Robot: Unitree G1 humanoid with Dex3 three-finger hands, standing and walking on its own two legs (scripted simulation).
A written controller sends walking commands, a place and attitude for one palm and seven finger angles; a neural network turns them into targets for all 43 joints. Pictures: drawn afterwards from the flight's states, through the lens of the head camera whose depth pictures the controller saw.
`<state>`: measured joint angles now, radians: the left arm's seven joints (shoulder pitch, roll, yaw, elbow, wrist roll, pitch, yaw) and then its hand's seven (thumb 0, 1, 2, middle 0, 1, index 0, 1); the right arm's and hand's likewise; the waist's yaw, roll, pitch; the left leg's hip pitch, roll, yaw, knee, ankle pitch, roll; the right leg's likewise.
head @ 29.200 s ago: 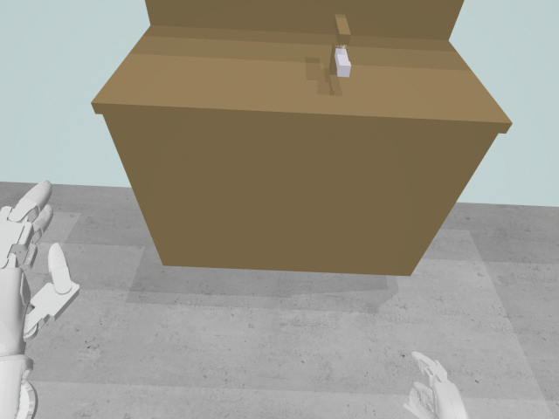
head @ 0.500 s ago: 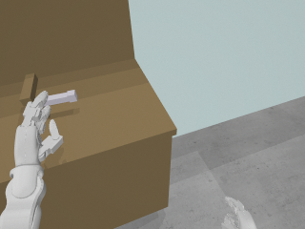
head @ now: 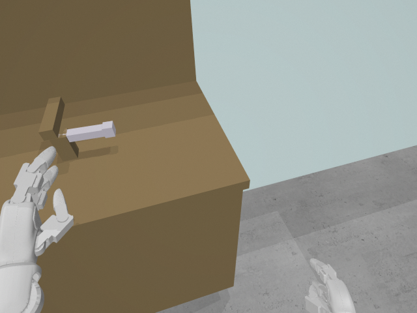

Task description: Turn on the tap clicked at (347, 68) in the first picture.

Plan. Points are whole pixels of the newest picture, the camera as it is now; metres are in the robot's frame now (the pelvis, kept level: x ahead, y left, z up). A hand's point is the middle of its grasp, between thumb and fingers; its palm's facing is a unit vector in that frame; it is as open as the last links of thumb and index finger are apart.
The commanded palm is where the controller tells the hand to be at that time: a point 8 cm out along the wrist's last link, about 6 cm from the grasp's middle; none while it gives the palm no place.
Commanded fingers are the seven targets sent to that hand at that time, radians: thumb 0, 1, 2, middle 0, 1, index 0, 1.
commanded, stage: draw the hand back beside the body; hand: left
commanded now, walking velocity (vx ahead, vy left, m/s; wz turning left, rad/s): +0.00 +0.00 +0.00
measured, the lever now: (109, 129) +0.47 +0.32 +0.10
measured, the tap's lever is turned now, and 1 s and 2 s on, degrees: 86 86 86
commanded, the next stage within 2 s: step back with the hand held close in 0.14 s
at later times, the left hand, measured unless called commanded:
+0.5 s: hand (71, 215) +0.21 +0.25 +0.15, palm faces +0.35 -0.82 -0.45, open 7.4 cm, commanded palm +0.15 +0.29 +0.17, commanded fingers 0.00 0.90 0.90 -0.20 -0.30 -0.20 -0.30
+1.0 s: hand (17, 266) +0.12 +0.28 +0.14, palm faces +0.43 -0.79 -0.45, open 7.4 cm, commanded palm +0.06 +0.32 +0.17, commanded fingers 0.00 0.90 0.90 -0.20 -0.30 -0.20 -0.30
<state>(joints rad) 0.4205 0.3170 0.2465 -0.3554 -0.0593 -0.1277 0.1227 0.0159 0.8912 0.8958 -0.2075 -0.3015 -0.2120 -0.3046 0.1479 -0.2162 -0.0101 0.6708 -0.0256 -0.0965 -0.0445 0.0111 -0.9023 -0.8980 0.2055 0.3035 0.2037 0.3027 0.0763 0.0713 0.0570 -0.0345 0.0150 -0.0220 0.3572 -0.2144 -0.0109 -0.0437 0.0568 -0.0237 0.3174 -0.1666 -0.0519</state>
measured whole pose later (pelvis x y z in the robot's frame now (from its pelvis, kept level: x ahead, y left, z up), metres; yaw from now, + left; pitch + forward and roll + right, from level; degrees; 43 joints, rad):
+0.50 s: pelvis -0.01 +0.01 +0.00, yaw -1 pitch +0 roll +0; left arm 0.47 0.35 0.30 -0.41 -0.04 -0.11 0.12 0.01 0.89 0.90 -0.21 -0.30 -0.21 -0.31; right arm 0.15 -0.25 -0.03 0.58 0.00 -0.01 -0.06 0.01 -0.90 -0.90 0.21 0.30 0.20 0.30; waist 0.02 0.08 0.02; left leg -0.21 0.00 0.00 0.43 -0.22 0.00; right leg -0.22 0.04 -0.01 0.39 -0.17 -0.03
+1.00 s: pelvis -0.09 +0.03 -0.02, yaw +2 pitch -1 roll -1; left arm 0.44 0.36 0.31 -0.45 0.01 -0.14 0.17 0.02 0.89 0.90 -0.21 -0.30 -0.21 -0.31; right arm 0.21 -0.22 -0.01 0.56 0.00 -0.01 -0.09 0.01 -0.90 -0.90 0.21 0.30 0.20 0.30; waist 0.01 0.05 0.03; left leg -0.40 -0.02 -0.01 0.57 -0.17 0.05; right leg -0.39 0.04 0.01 0.57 -0.18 0.02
